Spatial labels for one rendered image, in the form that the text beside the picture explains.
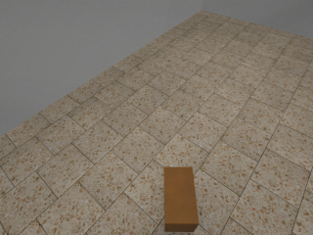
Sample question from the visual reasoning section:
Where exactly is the carton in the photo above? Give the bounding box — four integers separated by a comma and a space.
163, 166, 200, 232

